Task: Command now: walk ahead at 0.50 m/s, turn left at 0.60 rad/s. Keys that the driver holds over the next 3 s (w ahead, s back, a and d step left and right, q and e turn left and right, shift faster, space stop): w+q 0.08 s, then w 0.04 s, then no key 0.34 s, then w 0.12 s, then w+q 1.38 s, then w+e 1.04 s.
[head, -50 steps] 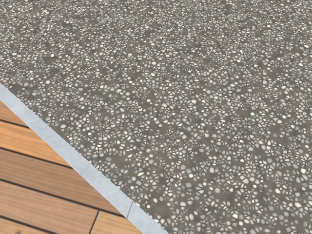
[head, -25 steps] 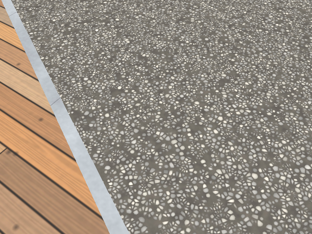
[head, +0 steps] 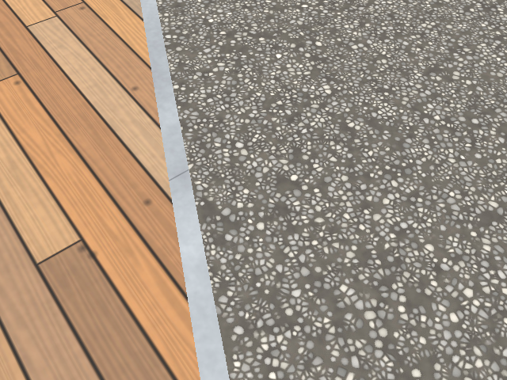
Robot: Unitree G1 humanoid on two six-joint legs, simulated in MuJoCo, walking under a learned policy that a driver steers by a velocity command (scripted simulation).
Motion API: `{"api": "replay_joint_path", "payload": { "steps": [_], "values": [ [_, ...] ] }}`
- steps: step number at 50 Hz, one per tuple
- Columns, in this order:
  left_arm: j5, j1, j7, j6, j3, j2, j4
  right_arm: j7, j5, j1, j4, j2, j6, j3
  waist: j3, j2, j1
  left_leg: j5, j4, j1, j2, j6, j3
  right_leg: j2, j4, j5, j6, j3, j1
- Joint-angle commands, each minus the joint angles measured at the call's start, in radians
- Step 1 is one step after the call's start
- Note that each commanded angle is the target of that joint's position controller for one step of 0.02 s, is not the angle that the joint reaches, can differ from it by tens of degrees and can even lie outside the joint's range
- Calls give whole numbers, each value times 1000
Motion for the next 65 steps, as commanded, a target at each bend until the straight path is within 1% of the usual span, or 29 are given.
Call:
{"api": "replay_joint_path", "payload": {
  "steps": [1, 6, 9, 12, 14, 15, 16, 17, 18, 19, 22, 24, 27, 32, 33, 34, 35, 36, 41, 44, 48, 50, 51, 52, 53, 54, 55, 57, 65],
  "values": [
    [18, 34, 3, 5, 31, 108, -57, -17, -1, -33, -70, -134, -27, -36, -111, 59, 32, 246, -230, 125, 265, 210, -325, -35, -93, 72, 38, 19, -123],
    [15, -148, -7, 7, 3, 41, -99, -43, 5, 30, -20, -158, -18, -41, -64, 86, -36, 152, -223, 24, 178, 135, -203, 26, -469, 412, 66, -11, -41],
    [13, -217, -20, -6, 6, 53, -121, -47, 6, 99, 29, -156, -11, -39, -54, 98, -72, 238, -161, 59, 193, 101, -216, 65, -580, 512, 42, -16, 16],
    [20, -191, -29, -14, 23, 84, -119, -54, 1, 111, 52, -135, 2, -32, -86, 125, -53, 330, -32, 183, 230, 69, -275, 77, -636, 440, -7, 4, 30],
    [31, -87, -26, -20, 33, 96, -90, -57, 0, 69, 47, -116, 9, -26, -126, 130, 13, 434, 98, 200, 192, 27, -270, 80, -710, 499, -50, -27, 163],
    [46, -14, -21, -26, 41, 139, -86, -56, -12, 75, 30, -81, 6, -14, -223, 73, 38, 341, 256, 140, 131, -18, -239, -19, -667, 816, -93, 41, 354],
    [64, 58, -15, -15, 48, 183, -79, -53, -7, 229, 52, -39, 2, 4, -385, -144, 14, -135, 572, -100, 28, -98, -188, -256, -605, 1107, -270, 293, 700],
    [28, 115, -24, 5, 41, 122, -49, -49, 0, 312, 81, -80, 5, 3, -510, -238, 22, -554, 749, -200, 2, -136, -181, -356, -644, 971, -359, 505, 789],
    [2, 85, -27, 20, 32, 98, -59, -49, 13, 245, 82, -151, 19, -17, -429, -129, 40, -516, 824, -251, 43, -152, -203, -322, -702, 677, -327, 499, 693],
    [5, 17, -24, 33, 22, 74, -66, -57, 15, 142, 65, -156, 38, -20, -308, -60, 39, -457, 827, -282, 76, -165, -158, -272, -745, 492, -280, 416, 570],
    [25, -131, -19, 53, 2, 38, -63, -71, -5, 82, 53, -88, 82, -9, -126, -102, -28, -356, 544, -131, 150, -174, -82, -142, -859, 293, -209, 222, 212],
    [27, -127, -14, 57, 13, 63, -50, -74, -13, 110, 75, -44, 75, 5, -154, -133, -29, -314, 387, -12, 136, -171, -29, -102, -869, 337, -215, 141, 165],
    [-8, -85, -4, 70, 38, 133, -33, -61, -10, 85, 83, -69, 53, 1, -191, -130, -6, -173, 258, 46, 122, -133, 12, -134, -926, 9, -239, 184, 187],
    [-19, -103, 6, 79, 28, 93, -25, -43, -15, 103, 116, -61, 24, -1, -125, -95, -52, -141, 64, 190, 118, -37, 40, -114, -901, -269, -157, 142, 75],
    [-15, -121, 4, 75, 17, 55, -34, -47, -13, 128, 122, -84, 19, -5, -98, -23, -63, -243, -33, 197, 181, 6, -60, -72, -795, -258, -120, 83, 40],
    [-7, -150, 0, 62, 3, 0, -64, -53, -7, 171, 133, -151, 18, -22, -68, 153, -58, -489, -181, 218, 308, 97, -317, 51, -568, -187, -50, -68, -82],
    [-19, -190, -1, 40, 10, 24, -81, -49, -4, 188, 135, -213, 11, -41, 18, 263, -86, -609, -335, 227, 420, 184, -584, 128, -400, -122, -38, -98, -220],
    [-29, -192, -2, 21, 28, 83, -83, -51, -18, 166, 127, -185, -5, -33, 54, 238, -77, -519, -335, 250, 440, 196, -619, 82, -282, -128, -48, -17, -302],
    [-1, -210, -35, -15, 21, 41, -67, -56, 7, 154, 119, -110, -16, -17, -37, 140, -55, -82, -265, 329, 300, 110, -348, 65, -414, 107, -14, -26, -226],
    [-12, -265, -44, -8, 8, 17, -85, -61, 6, 157, 107, -149, -1, -33, -34, 167, -69, -47, -251, 196, 258, 99, -286, 105, -557, 187, 16, -53, -47],
    [-24, -219, -32, -5, 25, 72, -85, -61, 17, 147, 100, -172, 4, -46, -41, 179, -29, -72, -205, 101, 277, 70, -345, 103, -653, 248, 10, -21, 157],
    [-19, -95, -16, -5, 43, 104, -49, -60, 15, 129, 92, -131, 3, -36, -81, 163, 38, -55, -99, 37, 232, 29, -332, 81, -694, 235, -19, -23, 343],
    [-10, 35, -5, -7, 58, 146, -26, -58, 6, 110, 79, -82, 0, -21, -163, 112, 99, -69, 94, -50, 172, -9, -277, -10, -699, 195, -59, 60, 529],
    [11, 165, 3, 2, 83, 245, -6, -59, 11, 146, 37, 2, -12, 3, -304, -160, 119, -281, 442, -304, 59, -76, -132, -246, -768, 9, -163, 383, 810],
    [9, 184, -6, 10, 81, 232, 11, -60, 31, 194, 27, -43, -25, -5, -306, -306, 90, -428, 669, -460, 73, -90, -127, -352, -886, -241, -246, 695, 805],
    [0, 122, -6, 10, 59, 151, -3, -58, 41, 158, 45, -116, -23, -25, -181, -191, 82, -351, 770, -515, 131, -87, -148, -328, -907, -290, -231, 613, 703],
    [-2, 79, -4, 12, 48, 105, -7, -55, 35, 105, 47, -129, -17, -30, -104, -122, 71, -276, 779, -506, 164, -83, -122, -281, -906, -169, -200, 460, 608],
    [12, 18, -3, 11, 35, 53, 0, -49, 21, 65, 48, -94, -10, -30, -44, -89, 36, -164, 723, -450, 212, -81, -113, -206, -934, 78, -175, 262, 480],
    [0, 31, 5, 4, 58, 112, 42, -8, 14, -103, -39, -15, -5, 3, -11, -45, 46, 115, 374, -388, 227, -95, -26, -165, -1007, 435, -187, -74, 412]
  ]
}}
